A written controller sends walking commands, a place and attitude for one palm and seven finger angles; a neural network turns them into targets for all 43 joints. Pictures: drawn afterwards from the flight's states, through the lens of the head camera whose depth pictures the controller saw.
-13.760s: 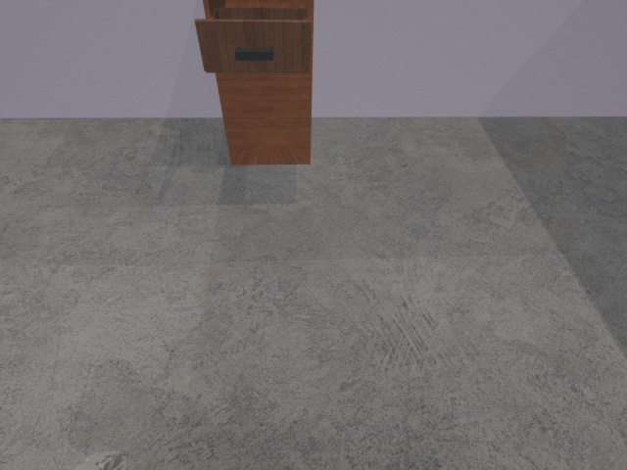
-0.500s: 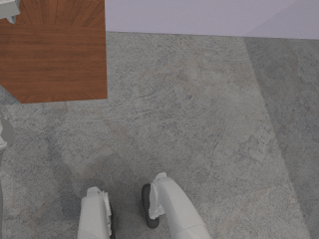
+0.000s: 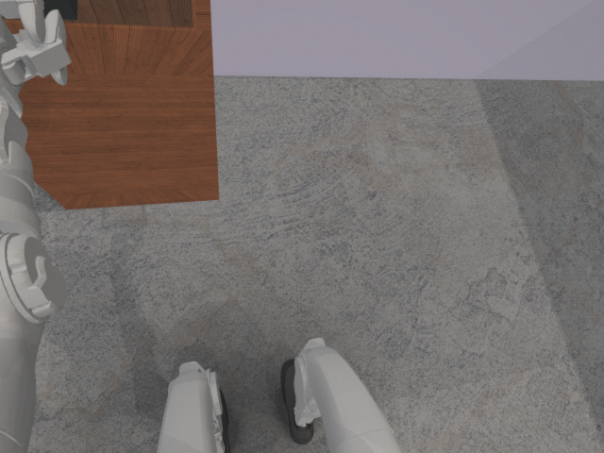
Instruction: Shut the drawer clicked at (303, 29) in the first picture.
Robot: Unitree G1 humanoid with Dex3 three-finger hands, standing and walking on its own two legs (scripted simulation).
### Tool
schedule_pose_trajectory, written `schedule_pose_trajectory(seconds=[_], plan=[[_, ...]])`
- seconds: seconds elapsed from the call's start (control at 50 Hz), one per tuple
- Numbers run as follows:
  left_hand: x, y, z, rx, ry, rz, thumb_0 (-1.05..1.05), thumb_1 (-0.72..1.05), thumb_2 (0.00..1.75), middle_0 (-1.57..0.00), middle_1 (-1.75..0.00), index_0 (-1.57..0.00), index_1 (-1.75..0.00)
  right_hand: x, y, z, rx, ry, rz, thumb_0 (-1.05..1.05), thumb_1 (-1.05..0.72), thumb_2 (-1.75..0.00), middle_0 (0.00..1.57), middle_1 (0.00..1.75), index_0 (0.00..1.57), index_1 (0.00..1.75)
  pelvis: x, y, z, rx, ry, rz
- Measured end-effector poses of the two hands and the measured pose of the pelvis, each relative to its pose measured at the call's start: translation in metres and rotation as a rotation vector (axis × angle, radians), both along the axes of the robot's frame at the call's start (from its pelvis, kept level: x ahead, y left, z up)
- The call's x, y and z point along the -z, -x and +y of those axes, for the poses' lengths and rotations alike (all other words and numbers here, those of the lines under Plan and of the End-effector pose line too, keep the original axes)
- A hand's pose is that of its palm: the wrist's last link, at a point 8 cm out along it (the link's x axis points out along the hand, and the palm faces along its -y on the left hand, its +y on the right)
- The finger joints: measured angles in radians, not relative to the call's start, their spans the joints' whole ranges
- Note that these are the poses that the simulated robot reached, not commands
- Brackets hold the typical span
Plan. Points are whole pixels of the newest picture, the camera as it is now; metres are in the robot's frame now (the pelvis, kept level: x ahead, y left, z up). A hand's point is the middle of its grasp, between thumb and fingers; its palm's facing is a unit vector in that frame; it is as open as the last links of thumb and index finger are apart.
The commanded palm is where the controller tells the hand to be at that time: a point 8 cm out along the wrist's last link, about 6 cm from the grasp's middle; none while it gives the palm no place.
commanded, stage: pull the fist back off the drawer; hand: left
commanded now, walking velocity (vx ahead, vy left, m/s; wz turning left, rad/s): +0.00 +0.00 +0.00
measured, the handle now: out of the picture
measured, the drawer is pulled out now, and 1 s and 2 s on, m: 0.00 0.00 0.00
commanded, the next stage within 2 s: draw the hand back to the body in 0.12 s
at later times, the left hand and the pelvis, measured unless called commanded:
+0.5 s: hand (18, 82) +0.50 +0.21 +0.10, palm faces +0.03 -1.00 -0.04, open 3.3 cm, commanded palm +0.46 +0.25 +0.13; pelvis +0.06 +0.00 +0.06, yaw +1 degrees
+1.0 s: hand out of the picture +0.35 +0.22 +0.20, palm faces +0.30 -0.92 -0.26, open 3.3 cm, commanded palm +0.29 +0.26 +0.22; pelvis +0.06 -0.01 +0.11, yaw +4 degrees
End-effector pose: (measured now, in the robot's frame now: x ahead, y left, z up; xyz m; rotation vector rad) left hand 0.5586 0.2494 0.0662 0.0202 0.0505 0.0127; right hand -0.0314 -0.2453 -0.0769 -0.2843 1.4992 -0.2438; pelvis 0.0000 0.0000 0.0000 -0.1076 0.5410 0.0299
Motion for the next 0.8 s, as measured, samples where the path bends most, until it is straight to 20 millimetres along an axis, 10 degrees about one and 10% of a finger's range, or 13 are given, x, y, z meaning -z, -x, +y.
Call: schedule_pose_trajectory(seconds=[0.32,0.8], plan=[[-0.011,0.015,0.002,-0.005,-0.026,-0.042,0.03,0.87,0.89,-1.39,-1.6,-1.4,-1.6,-0.006,-0.067,-0.012,0.003,-0.027,-0.062,0.01,-0.91,-0.9,0.2,0.3,0.2,0.3,-0.021,-0.035,-0.002,0.011,-0.028,-0.033],[-0.106,0.182,0.008,-0.053,-0.126,-0.019,0.02,0.9,0.9,-1.4,-1.6,-1.4,-1.6,-0.086,-0.248,0.001,-0.148,-0.097,-0.611,0.01,-0.91,-0.9,0.2,0.3,0.2,0.3,-0.091,-0.065,-0.006,-0.021,-0.087,-0.346]])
